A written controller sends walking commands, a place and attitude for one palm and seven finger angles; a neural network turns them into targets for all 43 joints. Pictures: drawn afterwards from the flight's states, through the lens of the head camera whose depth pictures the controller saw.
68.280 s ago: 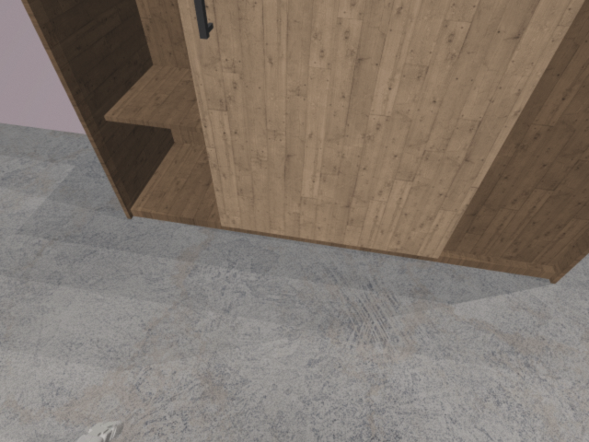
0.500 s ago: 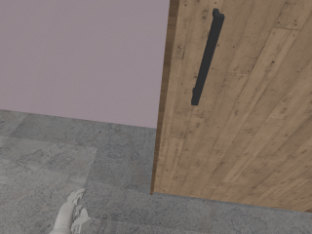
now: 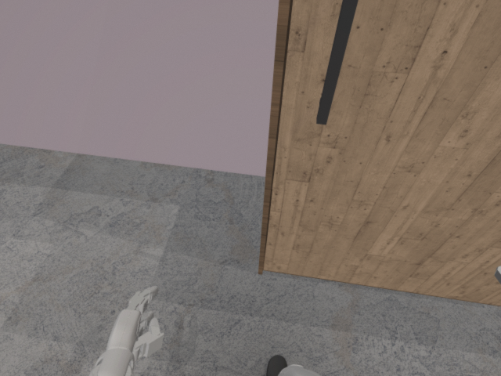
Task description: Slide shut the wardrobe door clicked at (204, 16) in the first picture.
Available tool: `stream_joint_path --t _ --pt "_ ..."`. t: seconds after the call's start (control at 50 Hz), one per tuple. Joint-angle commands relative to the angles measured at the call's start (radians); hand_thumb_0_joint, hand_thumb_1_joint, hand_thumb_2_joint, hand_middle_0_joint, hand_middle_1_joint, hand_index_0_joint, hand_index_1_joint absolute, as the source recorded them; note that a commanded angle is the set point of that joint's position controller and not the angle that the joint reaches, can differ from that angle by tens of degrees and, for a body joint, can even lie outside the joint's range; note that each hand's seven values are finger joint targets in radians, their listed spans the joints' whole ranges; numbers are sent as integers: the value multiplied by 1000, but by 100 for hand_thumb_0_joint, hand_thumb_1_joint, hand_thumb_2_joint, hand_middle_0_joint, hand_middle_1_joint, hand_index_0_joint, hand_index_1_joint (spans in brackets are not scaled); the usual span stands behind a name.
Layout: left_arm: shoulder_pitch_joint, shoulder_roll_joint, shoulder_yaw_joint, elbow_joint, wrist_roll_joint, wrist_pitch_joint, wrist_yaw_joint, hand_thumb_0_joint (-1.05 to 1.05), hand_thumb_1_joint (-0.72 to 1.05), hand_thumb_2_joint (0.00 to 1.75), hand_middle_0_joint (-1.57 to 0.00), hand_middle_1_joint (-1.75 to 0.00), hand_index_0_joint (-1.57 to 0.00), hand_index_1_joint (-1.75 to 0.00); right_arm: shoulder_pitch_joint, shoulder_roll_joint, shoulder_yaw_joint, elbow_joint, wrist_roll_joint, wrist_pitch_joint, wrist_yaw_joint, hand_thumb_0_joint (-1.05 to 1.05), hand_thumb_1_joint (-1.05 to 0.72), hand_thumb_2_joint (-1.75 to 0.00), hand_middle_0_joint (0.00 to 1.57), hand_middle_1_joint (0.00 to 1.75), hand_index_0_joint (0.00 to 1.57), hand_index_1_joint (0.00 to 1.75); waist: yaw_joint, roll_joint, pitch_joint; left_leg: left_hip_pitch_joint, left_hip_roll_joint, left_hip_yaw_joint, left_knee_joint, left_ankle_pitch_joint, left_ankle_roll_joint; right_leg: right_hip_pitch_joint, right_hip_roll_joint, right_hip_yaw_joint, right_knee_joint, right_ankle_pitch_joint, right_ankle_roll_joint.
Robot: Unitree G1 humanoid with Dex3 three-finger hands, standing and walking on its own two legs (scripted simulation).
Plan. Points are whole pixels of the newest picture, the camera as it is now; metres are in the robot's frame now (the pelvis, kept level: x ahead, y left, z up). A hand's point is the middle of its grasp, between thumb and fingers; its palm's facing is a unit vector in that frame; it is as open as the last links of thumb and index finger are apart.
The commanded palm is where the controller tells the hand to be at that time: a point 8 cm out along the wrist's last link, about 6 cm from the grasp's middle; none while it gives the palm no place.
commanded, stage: step back with the hand held close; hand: right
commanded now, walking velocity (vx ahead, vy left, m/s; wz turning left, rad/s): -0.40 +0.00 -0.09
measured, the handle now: (335, 55) +0.56 -0.14 +0.23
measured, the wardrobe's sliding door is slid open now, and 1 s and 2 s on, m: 0.00 0.00 0.00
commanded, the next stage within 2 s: stop stepping back and stand still in 0.02 s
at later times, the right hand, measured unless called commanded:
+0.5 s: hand out of the picture +0.07 -0.32 +0.17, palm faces +0.61 +0.75 -0.27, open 7.4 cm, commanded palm +0.00 -0.34 +0.19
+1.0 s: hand out of the picture +0.08 -0.33 +0.07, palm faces +0.38 +0.82 -0.43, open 7.4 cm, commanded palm none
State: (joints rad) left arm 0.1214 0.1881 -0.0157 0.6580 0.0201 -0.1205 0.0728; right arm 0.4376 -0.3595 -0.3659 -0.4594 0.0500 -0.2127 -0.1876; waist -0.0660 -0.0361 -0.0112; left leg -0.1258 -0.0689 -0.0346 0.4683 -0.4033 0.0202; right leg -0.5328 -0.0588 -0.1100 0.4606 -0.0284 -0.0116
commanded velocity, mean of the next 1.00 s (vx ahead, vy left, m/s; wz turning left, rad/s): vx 0.10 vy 0.02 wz -0.01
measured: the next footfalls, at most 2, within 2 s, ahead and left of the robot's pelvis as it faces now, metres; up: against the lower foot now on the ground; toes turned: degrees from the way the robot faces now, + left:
right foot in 0.46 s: -0.03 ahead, -0.16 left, +0.00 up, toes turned -8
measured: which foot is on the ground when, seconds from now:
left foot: down 0.00-1.00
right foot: down 0.00-0.24, up 0.26-0.44, down 0.46-1.00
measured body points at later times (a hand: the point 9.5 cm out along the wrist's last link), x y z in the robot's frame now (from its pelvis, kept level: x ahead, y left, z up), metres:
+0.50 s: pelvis -0.11 -0.02 +0.00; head -0.14 -0.04 +0.45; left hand +0.03 +0.23 -0.08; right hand +0.03 -0.35 +0.18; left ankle -0.09 +0.11 -0.72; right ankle -0.12 -0.14 -0.73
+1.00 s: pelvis -0.12 -0.05 -0.01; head -0.13 -0.05 +0.44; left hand +0.04 +0.21 -0.10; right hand +0.06 -0.37 +0.09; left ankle -0.11 +0.08 -0.69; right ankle -0.07 -0.15 -0.73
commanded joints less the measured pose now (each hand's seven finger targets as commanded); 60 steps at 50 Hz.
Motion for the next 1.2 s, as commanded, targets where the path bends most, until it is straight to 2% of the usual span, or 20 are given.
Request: stream_joint_path --t 0.0,0.08,0.16,0.2,0.22,0.24,0.3,0.4,0.46,0.52,0.62,0.64,0.68,0.86,0.88,0.9,0.94,1.04,1.12,1.18 --pt "-71 136 72 -182 -31 -30 33 0 90 90 -20 -30 -20 -30 -36 -337 -209 -259 0 -46 -4 0 -90 -90 20 30 20 30 46 217 -276 -118 171 -7 -2 984 -93 459 7 24 114 244 5" --pt "-77 145 61 -210 -23 11 16 0 90 90 -20 -30 -20 -30 126 -295 -213 -235 28 -29 30 0 -90 -90 20 30 20 30 32 -192 -260 -205 22 25 131 170 -69 488 -137 211 -67 422 -57" --pt "-63 162 74 -223 2 6 12 0 90 90 -20 -30 -20 -30 155 -256 -220 -206 46 -4 24 0 -90 -90 20 30 20 30 40 -308 -93 59 -47 119 151 -152 35 -55 -102 200 -361 -603 41" --pt "-39 143 81 -231 -22 16 11 0 90 90 -20 -30 -20 -30 147 -273 -209 -238 43 -3 16 0 -90 -90 20 30 20 30 56 19 -101 -174 144 -46 -217 -269 81 91 80 17 113 -490 102" --pt "-34 150 93 -220 -33 13 15 0 90 90 -20 -30 -20 -30 144 -297 -205 -257 33 -6 9 0 -90 -90 20 30 20 30 50 281 -33 -535 426 -446 -405 -436 161 200 136 116 549 -388 89" --pt "-8 161 90 -195 -19 7 17 0 90 90 -20 -30 -20 -30 117 -305 -210 -293 24 -6 5 0 -90 -90 20 30 20 30 57 280 56 -625 453 -457 -421 -388 216 111 126 182 760 -343 75" --pt "10 137 55 -184 -25 -2 24 0 90 90 -20 -30 -20 -30 -41 -274 -176 -274 14 10 14 0 -90 -90 20 30 20 30 105 185 5 -489 300 -91 -266 -232 93 121 15 132 614 -292 56" --pt "36 163 76 -131 -23 -59 56 0 90 90 -20 -30 -20 -30 -189 -169 -51 -112 -28 7 -17 0 -90 -90 20 30 20 30 82 -10 -28 -240 229 -20 -53 -70 46 347 20 53 -3 -356 -9" --pt "13 188 70 -184 -25 -61 45 0 90 90 -20 -30 -20 -30 -162 -205 -85 -251 -33 -15 -13 0 -90 -90 20 30 20 30 71 -283 29 -394 64 100 287 -79 -20 338 -236 436 -240 -543 -110" --pt "8 134 56 -147 3 -67 20 0 90 90 -20 -30 -20 -30 -103 -249 -150 -321 -39 -41 1 0 -90 -90 20 30 20 30 89 -203 61 -367 96 42 485 -36 -15 201 -254 497 -296 -563 -147" --pt "8 139 54 -161 -10 -50 5 0 90 90 -20 -30 -20 -30 108 -229 -185 -241 -17 -21 -1 0 -90 -90 20 30 20 30 64 -128 -32 -2 50 156 37 5 -4 91 -142 200 -116 -538 -65" --pt "13 140 58 -162 -8 -37 6 0 90 90 -20 -30 -20 -30 125 -236 -198 -209 -19 -16 -3 0 -90 -90 20 30 20 30 64 -60 -48 77 86 92 -17 -14 28 20 -106 155 -4 -552 -48" --pt "20 121 65 -161 -12 -17 6 0 90 90 -20 -30 -20 -30 91 -259 -211 -159 -13 -5 0 0 -90 -90 20 30 20 30 67 280 -19 59 383 -418 -245 -214 181 -140 33 32 425 -489 9" --pt "-2 130 50 -144 -16 -38 21 0 90 90 -20 -30 -20 -30 -39 -195 -120 -220 2 -29 9 0 -90 -90 20 30 20 30 79 84 -27 -227 241 -8 -85 -17 71 365 20 29 80 -245 4" --pt "-4 141 56 -151 -16 -46 26 0 90 90 -20 -30 -20 -30 -52 -198 -118 -254 0 -35 9 0 -90 -90 20 30 20 30 76 2 -13 -257 210 -1 -27 -44 45 383 -24 106 5 -287 -18" --pt "84 311 129 82 7 -84 -89 0 90 90 -20 -30 -20 -30 -30 12 267 570 -84 103 144 0 -90 -90 20 30 20 30 170 -183 18 -560 170 117 349 -49 -11 411 -209 359 36 -121 -96" --pt "105 265 96 -1 10 76 -88 0 90 90 -20 -30 -20 -30 -30 27 222 564 -95 243 166 0 -90 -90 20 30 20 30 135 -170 86 -410 87 -36 677 -188 -35 25 -312 562 -188 -390 -230" --pt "53 238 65 15 31 77 -68 0 90 90 -20 -30 -20 -30 -118 28 300 857 -80 210 181 0 -90 -90 20 30 20 30 57 82 -126 -211 91 45 233 -17 -52 275 -146 270 23 249 -120" --pt "69 152 44 80 1 116 -79 0 90 90 -20 -30 -20 -30 -173 -77 322 1076 -73 207 169 0 -90 -90 20 30 20 30 99 47 -43 -165 272 -181 -51 298 39 215 35 113 80 -212 6" --pt "44 163 48 147 6 134 -77 0 90 90 -20 -30 -20 -30 -217 -41 342 1199 -72 214 171 0 -90 -90 20 30 20 30 94 -73 38 -248 160 -91 -65 40 13 248 -5 164 2 -258 -7"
